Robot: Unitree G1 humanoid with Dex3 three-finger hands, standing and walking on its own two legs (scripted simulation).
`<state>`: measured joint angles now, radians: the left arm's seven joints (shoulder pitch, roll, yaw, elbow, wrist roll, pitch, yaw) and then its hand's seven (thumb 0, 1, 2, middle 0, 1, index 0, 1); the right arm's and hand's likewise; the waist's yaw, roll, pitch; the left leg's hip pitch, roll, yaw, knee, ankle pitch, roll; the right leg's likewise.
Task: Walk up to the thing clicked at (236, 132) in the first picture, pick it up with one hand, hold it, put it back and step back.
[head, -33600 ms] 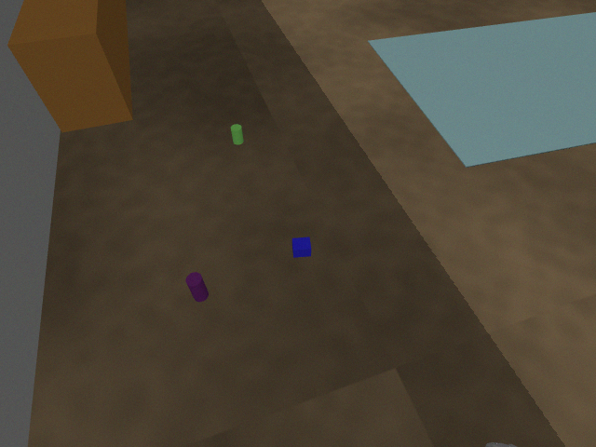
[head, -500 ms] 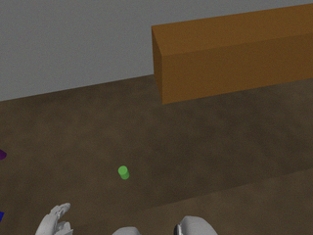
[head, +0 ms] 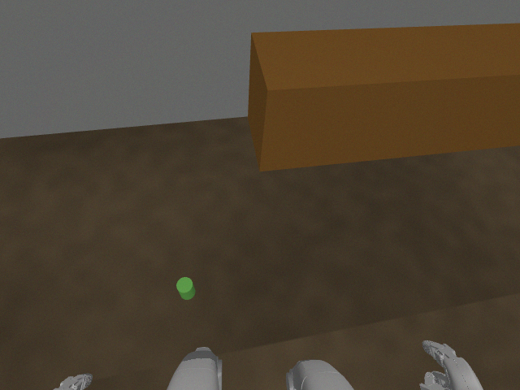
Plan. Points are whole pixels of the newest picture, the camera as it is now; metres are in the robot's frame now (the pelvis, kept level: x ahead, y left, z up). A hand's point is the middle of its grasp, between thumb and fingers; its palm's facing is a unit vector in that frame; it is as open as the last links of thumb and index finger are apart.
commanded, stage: walk up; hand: left
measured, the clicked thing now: (186, 288) +0.45 +0.24 -0.71
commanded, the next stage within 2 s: none
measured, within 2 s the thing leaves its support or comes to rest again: neither
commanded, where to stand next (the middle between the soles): +0.06 +0.00 m, yaw +0 degrees
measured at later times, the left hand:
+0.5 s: hand out of the picture +0.06 +0.26 -0.13, palm faces -0.02 -0.91 -0.41, open 7.4 cm
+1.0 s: hand out of the picture +0.06 +0.26 -0.13, palm faces +0.02 -0.93 -0.37, open 7.4 cm
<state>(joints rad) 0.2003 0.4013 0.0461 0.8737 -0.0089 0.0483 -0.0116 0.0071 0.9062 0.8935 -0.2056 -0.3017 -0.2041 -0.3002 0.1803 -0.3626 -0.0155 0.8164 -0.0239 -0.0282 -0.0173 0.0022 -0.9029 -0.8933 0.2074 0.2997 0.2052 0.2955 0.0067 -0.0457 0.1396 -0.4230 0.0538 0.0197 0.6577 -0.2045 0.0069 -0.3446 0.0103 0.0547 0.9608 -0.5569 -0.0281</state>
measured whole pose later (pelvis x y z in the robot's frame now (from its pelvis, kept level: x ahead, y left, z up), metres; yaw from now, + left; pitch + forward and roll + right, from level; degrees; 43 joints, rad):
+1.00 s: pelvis -0.01 -0.01 +0.02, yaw +3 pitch -2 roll -1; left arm 0.11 0.37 0.00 1.11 0.01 -0.03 0.01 0.01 0.90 0.89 -0.21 -0.30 -0.21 -0.30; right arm 0.09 -0.35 -0.02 1.10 0.00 0.01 0.03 0.00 -0.91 -0.89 0.20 0.30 0.20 0.29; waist 0.00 0.01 0.05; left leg -0.24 0.02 -0.05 0.44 -0.16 -0.02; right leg -0.07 -0.04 -0.03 0.39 -0.28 0.04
